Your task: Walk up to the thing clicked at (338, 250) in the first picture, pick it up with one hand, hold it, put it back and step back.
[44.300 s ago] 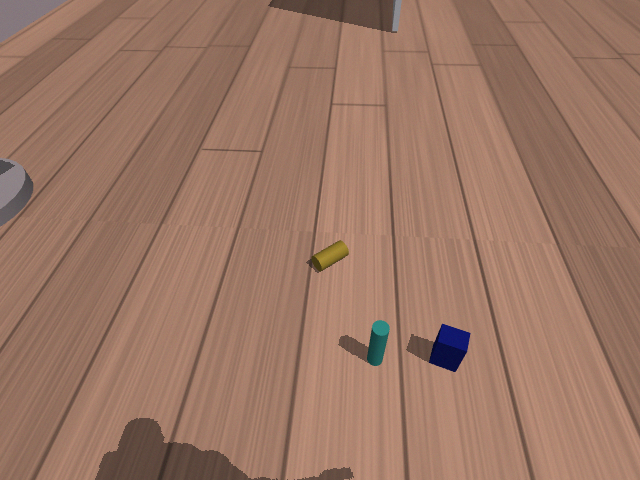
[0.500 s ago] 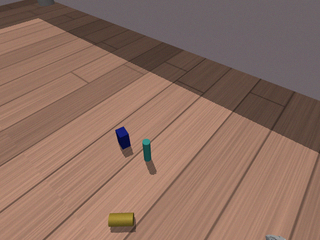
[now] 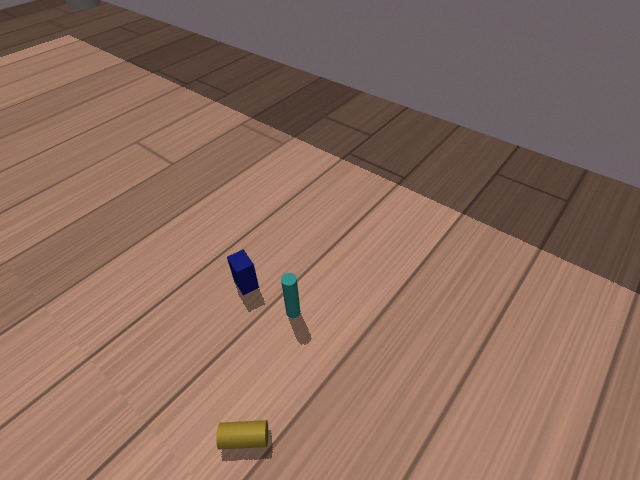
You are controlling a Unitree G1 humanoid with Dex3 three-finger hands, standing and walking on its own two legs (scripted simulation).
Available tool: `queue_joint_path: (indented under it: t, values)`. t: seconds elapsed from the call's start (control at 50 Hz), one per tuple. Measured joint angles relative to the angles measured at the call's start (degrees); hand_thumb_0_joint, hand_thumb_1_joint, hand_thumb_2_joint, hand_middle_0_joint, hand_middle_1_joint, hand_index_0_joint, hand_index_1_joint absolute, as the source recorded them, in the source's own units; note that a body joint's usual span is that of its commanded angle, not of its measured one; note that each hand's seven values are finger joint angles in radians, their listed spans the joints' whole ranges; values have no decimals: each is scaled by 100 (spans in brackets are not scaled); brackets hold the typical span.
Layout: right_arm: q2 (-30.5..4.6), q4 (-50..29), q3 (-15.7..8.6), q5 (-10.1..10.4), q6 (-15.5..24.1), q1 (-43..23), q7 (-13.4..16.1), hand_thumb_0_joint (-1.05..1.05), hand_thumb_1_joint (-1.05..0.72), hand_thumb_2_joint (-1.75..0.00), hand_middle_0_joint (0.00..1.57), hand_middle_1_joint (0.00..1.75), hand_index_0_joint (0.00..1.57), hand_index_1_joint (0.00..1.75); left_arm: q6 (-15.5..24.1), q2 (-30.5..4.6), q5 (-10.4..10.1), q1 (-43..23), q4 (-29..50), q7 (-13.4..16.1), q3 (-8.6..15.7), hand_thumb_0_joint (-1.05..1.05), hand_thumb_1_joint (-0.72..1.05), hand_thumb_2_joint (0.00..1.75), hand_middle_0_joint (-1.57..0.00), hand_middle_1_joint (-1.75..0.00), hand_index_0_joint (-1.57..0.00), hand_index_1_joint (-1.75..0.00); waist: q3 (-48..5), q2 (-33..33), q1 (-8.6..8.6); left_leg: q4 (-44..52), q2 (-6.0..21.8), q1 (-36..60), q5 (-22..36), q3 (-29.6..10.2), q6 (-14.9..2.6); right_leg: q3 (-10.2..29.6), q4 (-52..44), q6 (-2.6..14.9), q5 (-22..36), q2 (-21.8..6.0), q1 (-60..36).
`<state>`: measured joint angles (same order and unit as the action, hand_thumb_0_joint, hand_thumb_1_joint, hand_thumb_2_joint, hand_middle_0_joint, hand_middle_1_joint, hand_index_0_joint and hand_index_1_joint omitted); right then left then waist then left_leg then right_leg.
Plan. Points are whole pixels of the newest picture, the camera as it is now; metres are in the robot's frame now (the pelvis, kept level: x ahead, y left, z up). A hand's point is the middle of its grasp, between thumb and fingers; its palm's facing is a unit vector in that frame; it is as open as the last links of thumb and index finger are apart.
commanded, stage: stand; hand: left
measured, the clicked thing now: (243, 434) +0.41 +0.26 -0.75
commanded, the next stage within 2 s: rise first in 1.24 s
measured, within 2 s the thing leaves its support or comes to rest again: neither
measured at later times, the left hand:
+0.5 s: hand out of the picture +0.09 +0.25 -0.15, palm faces -0.03 -0.94 -0.35, open 7.4 cm
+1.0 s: hand out of the picture +0.09 +0.25 -0.15, palm faces -0.03 -0.94 -0.34, open 7.4 cm
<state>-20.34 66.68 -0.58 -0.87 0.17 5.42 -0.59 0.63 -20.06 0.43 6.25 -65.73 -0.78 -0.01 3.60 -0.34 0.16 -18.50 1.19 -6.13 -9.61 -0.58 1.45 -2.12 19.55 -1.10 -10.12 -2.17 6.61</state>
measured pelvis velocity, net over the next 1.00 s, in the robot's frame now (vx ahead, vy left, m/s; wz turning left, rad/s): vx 0.01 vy -0.01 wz -0.01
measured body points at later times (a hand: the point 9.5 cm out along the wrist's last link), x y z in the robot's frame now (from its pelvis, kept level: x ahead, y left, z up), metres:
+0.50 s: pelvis +0.01 -0.01 +0.00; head +0.02 -0.01 +0.45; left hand +0.09 +0.29 -0.13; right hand +0.09 -0.31 -0.14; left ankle +0.01 +0.14 -0.75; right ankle +0.01 -0.13 -0.75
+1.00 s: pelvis +0.01 -0.01 +0.00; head +0.02 -0.01 +0.45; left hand +0.09 +0.30 -0.13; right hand +0.09 -0.31 -0.13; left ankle +0.01 +0.14 -0.75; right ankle +0.01 -0.13 -0.75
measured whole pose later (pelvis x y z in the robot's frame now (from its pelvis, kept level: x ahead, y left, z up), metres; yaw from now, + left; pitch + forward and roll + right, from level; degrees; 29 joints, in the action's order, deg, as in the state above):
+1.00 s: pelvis +0.01 -0.01 +0.00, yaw -1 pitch -2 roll +0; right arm -20.6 65.1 0.1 -0.9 0.4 5.8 -0.2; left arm 0.4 -20.1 0.6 6.3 -64.5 -0.8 0.2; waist 2.5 -0.5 0.0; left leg -17.9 2.0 -5.2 -10.4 -0.2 2.0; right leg -1.8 18.9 -0.6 -10.8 -1.3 5.9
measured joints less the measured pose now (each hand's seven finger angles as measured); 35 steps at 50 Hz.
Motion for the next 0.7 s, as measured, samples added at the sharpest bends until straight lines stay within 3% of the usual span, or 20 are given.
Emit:
queue_joint_path:
  t: [0.7]
  values:
    - [-28, -140, 69, -4, 22, 12, 34, 0, -90, -90, 20, 30, 20, 30, -13, 11, -1, -19, 99, -4, 18, 0, 91, 90, -21, -30, -20, -30, -82, -29, -11, 35, 97, 49, -79, 5, 68, 0, -61, 65, -58, 96, -50]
